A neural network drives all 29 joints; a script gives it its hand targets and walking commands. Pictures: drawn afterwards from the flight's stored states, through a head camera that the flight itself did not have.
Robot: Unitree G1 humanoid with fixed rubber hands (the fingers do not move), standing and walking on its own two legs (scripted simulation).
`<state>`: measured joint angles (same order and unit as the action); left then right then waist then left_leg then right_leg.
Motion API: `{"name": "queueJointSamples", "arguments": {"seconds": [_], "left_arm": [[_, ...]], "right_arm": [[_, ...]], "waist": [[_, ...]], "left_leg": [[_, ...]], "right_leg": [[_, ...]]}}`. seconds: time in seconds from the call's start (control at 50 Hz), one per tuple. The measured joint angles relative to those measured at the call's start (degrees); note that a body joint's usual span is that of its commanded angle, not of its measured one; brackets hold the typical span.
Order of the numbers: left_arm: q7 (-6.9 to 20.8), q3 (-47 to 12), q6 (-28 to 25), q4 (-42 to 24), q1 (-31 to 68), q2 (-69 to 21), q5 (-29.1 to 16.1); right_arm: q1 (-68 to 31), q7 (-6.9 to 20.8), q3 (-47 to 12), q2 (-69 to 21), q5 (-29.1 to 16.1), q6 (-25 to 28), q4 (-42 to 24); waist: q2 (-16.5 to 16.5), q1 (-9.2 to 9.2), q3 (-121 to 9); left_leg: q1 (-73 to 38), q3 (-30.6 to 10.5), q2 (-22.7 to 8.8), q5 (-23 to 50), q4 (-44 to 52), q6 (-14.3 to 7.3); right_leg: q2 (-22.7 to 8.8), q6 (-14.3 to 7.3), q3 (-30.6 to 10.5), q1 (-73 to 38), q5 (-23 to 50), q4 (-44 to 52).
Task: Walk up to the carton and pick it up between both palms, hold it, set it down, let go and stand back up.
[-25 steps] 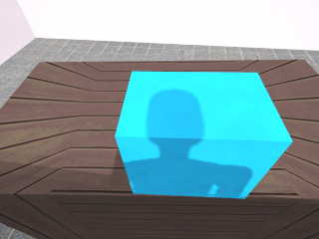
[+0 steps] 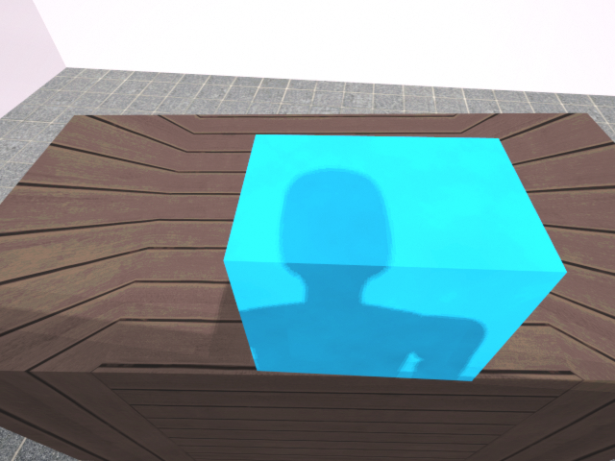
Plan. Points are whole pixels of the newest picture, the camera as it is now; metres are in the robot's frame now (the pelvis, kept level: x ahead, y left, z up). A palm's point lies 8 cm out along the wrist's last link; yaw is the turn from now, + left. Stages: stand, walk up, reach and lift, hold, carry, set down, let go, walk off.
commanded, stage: stand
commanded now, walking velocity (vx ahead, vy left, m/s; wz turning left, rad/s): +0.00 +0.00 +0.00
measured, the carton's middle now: (368, 263) +0.37 -0.05 +0.06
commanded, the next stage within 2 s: none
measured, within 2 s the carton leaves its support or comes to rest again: neither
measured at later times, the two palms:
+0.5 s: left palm out of the picture -0.05 +0.19 -0.15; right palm out of the picture -0.03 -0.19 -0.15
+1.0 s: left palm out of the picture -0.05 +0.19 -0.15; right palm out of the picture -0.03 -0.19 -0.15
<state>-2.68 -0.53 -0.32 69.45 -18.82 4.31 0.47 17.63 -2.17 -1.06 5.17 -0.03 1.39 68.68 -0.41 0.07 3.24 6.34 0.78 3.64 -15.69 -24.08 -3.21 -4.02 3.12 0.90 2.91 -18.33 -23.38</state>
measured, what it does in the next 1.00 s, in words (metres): stands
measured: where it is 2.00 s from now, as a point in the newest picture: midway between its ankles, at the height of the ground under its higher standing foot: outside the picture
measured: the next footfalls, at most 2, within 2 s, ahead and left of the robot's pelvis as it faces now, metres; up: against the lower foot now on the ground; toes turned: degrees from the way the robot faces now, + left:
none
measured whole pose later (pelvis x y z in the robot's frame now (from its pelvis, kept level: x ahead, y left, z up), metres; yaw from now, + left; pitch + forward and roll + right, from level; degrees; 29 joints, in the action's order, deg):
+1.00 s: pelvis +0.00 +0.00 +0.00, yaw +0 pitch -2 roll +1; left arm -2.8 -0.5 -0.1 69.4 -18.3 4.6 0.6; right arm 17.2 -2.3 -0.7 5.4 -0.1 1.6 68.3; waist -0.4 -0.1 3.6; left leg 6.1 0.9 3.9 -15.9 -23.9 -3.4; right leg -4.6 3.6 1.3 2.6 -18.7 -23.3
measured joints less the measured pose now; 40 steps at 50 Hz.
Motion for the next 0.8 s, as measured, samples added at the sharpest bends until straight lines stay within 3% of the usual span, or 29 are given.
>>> {"name": "queueJointSamples", "arguments": {"seconds": [0.8], "left_arm": [[0.15, 0.31, 0.02, -0.12, 0.07, 1.03, -0.06]], "right_arm": [[-0.51, 0.08, 0.49, 0.22, 0.09, 0.49, -0.10]], "waist": [[-0.18, 0.08, 0.05]], "left_leg": [[-0.08, 0.08, 0.31, -0.27, 0.03, -0.22]], "right_leg": [[-0.56, 0.38, 0.38, -0.21, -0.34, 0.05]]}}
